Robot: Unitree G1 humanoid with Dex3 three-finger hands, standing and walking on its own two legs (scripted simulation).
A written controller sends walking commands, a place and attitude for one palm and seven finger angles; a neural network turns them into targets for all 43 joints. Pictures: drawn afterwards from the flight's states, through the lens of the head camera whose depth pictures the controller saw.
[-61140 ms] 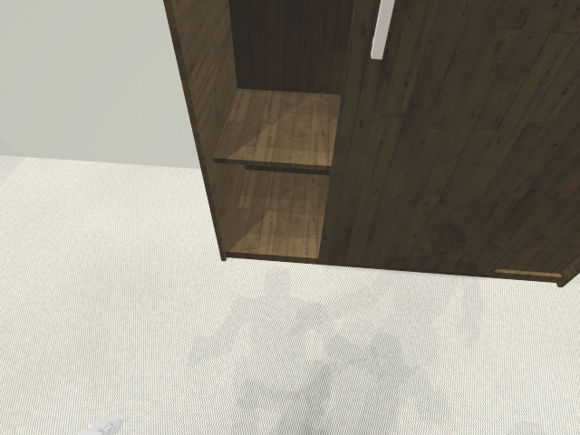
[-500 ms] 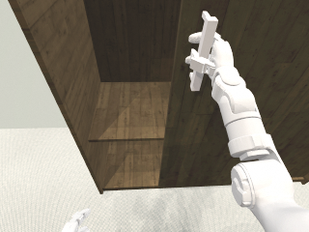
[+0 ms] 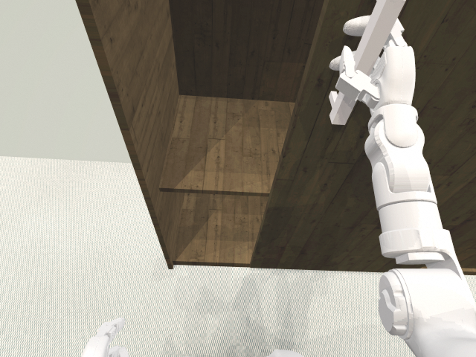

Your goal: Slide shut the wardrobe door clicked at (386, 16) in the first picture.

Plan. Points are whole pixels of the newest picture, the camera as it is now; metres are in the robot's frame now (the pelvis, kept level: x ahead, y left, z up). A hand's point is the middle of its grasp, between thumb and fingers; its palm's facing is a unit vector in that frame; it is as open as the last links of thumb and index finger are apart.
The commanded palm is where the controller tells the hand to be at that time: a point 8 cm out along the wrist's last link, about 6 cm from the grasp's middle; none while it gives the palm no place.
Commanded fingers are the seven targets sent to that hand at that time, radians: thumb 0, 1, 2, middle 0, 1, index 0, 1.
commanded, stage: step sideways, sliding the door along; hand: right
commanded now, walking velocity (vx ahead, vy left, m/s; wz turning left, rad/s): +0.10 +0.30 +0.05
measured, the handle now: (356, 60) +0.49 -0.13 +0.25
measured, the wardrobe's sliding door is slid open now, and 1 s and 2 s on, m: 0.32 0.19 0.00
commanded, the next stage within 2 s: none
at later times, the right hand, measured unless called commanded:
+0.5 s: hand (326, 73) +0.45 -0.08 +0.25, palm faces +0.26 +0.96 -0.05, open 5.9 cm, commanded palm +0.42 -0.06 +0.25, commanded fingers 0.00 -0.90 -0.90 0.45 1.40 0.45 1.40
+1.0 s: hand (247, 69) +0.45 +0.03 +0.24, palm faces +0.35 +0.93 -0.10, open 6.4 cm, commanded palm +0.42 +0.05 +0.25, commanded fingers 0.00 -0.90 -0.90 0.45 1.40 0.45 1.40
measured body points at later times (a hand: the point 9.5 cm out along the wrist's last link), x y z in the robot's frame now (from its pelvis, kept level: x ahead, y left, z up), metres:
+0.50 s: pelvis +0.03 +0.11 -0.01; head +0.10 +0.09 +0.43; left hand +0.25 +0.31 -0.11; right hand +0.43 -0.13 +0.25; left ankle +0.08 +0.21 -0.70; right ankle +0.02 -0.06 -0.73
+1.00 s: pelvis +0.10 +0.23 +0.00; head +0.18 +0.22 +0.44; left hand +0.37 +0.39 -0.08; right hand +0.42 -0.02 +0.25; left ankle +0.15 +0.31 -0.73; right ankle +0.03 +0.02 -0.71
